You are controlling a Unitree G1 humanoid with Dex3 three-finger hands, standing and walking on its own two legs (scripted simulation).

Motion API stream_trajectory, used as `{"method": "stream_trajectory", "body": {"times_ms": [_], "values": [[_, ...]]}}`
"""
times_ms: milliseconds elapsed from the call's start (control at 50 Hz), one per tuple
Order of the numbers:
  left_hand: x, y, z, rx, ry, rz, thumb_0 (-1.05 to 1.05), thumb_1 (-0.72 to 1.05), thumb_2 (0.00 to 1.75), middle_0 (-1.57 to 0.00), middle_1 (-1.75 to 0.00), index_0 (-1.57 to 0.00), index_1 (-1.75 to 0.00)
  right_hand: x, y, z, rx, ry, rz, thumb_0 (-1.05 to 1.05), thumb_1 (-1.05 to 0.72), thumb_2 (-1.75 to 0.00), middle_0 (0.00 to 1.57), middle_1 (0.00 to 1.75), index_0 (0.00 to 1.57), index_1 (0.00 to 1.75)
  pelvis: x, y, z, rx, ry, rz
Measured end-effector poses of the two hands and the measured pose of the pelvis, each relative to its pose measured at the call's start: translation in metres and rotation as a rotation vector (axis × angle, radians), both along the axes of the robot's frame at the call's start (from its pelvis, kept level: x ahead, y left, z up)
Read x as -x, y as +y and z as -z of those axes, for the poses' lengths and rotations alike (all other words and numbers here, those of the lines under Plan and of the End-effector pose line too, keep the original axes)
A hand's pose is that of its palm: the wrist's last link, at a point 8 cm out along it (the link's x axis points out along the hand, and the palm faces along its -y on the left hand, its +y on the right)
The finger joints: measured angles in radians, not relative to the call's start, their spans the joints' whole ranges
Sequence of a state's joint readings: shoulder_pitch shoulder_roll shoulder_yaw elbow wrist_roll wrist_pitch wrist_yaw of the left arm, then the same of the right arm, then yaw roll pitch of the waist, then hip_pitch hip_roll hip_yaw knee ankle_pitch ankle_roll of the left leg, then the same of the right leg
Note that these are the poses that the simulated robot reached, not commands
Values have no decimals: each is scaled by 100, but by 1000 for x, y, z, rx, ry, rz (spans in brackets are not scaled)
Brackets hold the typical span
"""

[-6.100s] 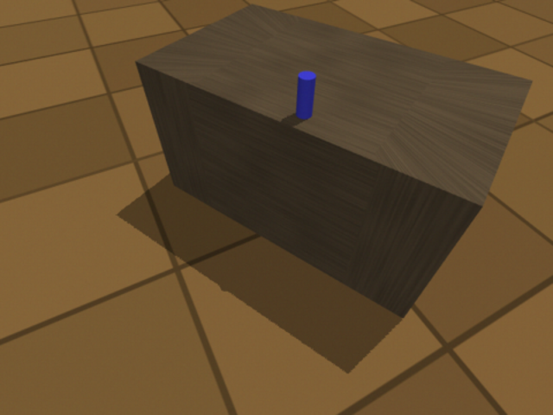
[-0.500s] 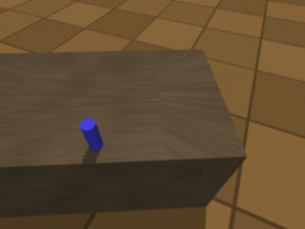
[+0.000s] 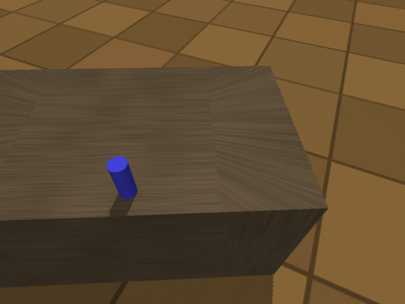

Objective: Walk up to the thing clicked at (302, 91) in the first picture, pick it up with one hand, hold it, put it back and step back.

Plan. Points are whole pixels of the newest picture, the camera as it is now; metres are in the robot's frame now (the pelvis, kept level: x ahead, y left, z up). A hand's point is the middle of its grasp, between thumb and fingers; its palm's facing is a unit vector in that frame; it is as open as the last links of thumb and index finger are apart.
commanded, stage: stand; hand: left
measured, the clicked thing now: (123, 178) +0.43 +0.21 -0.07
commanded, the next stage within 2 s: rise first in 0.04 s
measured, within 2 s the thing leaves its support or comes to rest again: neither
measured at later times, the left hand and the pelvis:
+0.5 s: hand (80, 296) +0.17 +0.26 -0.11, palm faces +0.22 -0.92 -0.33, open 13.7 cm; pelvis +0.00 +0.00 -0.01, yaw +0 degrees
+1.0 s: hand (66, 281) +0.18 +0.27 -0.05, palm faces +0.29 -0.89 -0.36, open 17.4 cm; pelvis +0.01 +0.00 -0.01, yaw +1 degrees
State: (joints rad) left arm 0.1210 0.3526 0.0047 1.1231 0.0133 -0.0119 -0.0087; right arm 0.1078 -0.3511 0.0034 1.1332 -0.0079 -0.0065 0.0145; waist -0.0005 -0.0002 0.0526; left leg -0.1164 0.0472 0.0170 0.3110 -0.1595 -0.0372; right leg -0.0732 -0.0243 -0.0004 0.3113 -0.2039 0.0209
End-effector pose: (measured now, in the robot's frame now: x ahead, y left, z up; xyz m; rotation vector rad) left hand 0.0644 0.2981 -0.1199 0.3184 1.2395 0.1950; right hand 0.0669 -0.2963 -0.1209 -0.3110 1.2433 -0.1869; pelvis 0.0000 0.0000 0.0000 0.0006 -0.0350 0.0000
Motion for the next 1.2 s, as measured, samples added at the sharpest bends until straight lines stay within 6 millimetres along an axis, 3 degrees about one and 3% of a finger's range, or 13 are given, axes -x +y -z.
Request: {"method": "stream_trajectory", "body": {"times_ms": [180,340,400,540,740,920,1200], "values": [[-1,0,0,1,-11,-12,1,89,89,-19,-29,-19,-29,-3,2,1,-7,-23,13,1,-90,-89,19,29,19,29,0,0,1,0,9,-2],[-68,-11,-13,9,-326,-68,1,60,61,-11,-16,-11,-16,-69,17,-10,-14,-312,58,1,-61,-61,10,15,10,14,14,1,8,2,65,-4],[-82,-7,-24,-4,-397,-80,1,44,45,-9,-12,-9,-11,-82,19,-15,-16,-359,65,1,-43,-46,8,11,8,10,11,2,8,1,80,-5],[-77,5,-45,-51,-464,-103,1,3,20,-6,-8,-8,-6,-80,25,-22,-27,-384,64,1,-2,-23,6,7,6,6,-2,2,7,-3,74,-6],[-85,2,-71,-86,-584,-75,0,-41,7,-6,-6,-6,-6,-90,40,-29,-48,-451,20,0,37,-9,5,6,5,5,-8,2,7,-4,49,-11],[-89,6,-94,-108,-683,-69,-1,-51,4,-6,-6,-6,-6,-95,42,-37,-55,-492,1,0,48,-6,5,6,5,5,-12,0,6,-4,26,-13],[-83,7,-123,-145,-781,-41,-1,-53,4,-6,-6,-5,-6,-92,42,-31,-66,-475,-3,-1,51,-5,5,6,5,5,-8,-1,6,-4,5,-18]]}}
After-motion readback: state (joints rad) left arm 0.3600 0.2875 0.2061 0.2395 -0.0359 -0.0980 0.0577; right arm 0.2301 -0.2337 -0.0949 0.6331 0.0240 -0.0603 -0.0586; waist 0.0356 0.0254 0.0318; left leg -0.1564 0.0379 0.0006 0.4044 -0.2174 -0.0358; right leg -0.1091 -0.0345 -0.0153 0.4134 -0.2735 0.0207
